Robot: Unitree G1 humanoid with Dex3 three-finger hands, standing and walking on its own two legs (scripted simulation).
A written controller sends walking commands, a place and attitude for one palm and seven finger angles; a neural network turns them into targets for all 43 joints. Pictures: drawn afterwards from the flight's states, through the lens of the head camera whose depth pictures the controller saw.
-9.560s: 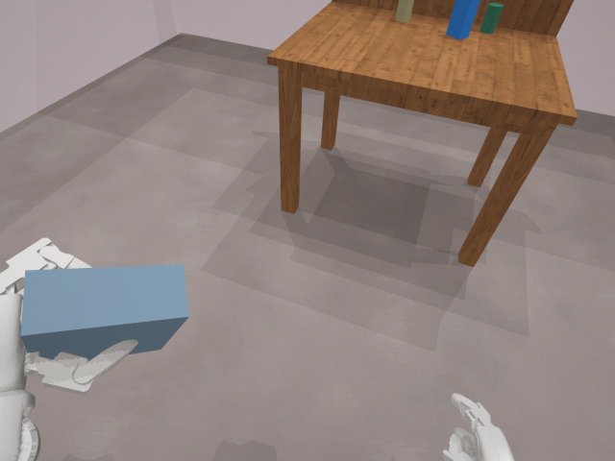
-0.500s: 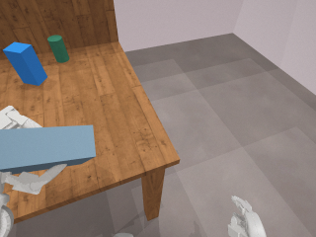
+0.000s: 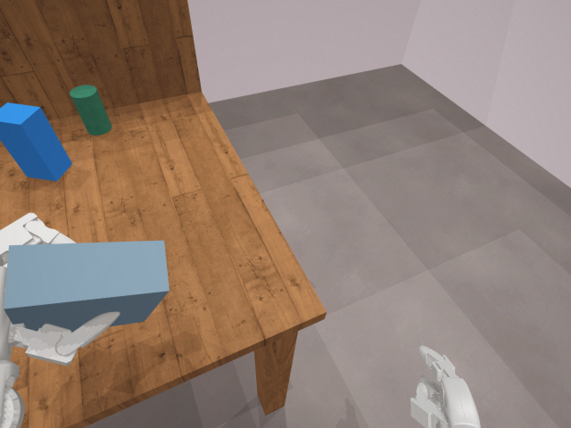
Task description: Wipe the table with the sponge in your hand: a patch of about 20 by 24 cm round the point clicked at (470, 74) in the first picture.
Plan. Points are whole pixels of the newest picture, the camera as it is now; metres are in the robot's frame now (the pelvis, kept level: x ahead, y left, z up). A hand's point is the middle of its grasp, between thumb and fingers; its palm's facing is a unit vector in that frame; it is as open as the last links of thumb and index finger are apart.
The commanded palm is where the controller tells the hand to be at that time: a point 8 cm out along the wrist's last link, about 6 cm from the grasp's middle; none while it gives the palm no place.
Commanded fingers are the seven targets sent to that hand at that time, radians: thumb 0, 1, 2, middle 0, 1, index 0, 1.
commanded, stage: come to a stop and stand still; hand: left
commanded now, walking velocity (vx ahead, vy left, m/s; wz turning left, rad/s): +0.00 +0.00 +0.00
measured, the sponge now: (112, 289) +0.23 +0.21 +0.14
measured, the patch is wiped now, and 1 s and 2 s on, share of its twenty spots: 0.00 0.00 0.00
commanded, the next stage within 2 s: look again from close up in 0.82 s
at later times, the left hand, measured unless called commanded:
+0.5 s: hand out of the picture +0.22 +0.31 +0.16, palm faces +0.37 -0.82 -0.44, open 9.3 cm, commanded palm +0.16 +0.33 +0.17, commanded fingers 0.00 0.10 1.30 -1.20 -1.60 -1.20 -1.60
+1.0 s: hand out of the picture +0.21 +0.31 +0.16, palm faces +0.37 -0.85 -0.38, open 9.3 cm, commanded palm +0.16 +0.34 +0.17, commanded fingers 0.00 0.10 1.30 -1.20 -1.60 -1.20 -1.60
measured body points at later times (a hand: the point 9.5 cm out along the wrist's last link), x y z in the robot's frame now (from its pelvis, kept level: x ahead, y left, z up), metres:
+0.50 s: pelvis +0.00 +0.05 +0.00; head +0.04 +0.09 +0.44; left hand +0.20 +0.35 +0.19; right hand +0.15 -0.17 -0.08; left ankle +0.02 +0.13 -0.74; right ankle +0.00 -0.10 -0.74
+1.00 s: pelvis +0.00 +0.06 +0.00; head +0.01 +0.09 +0.45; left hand +0.19 +0.36 +0.18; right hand +0.18 -0.16 -0.07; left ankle +0.02 +0.13 -0.74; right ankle +0.00 -0.10 -0.74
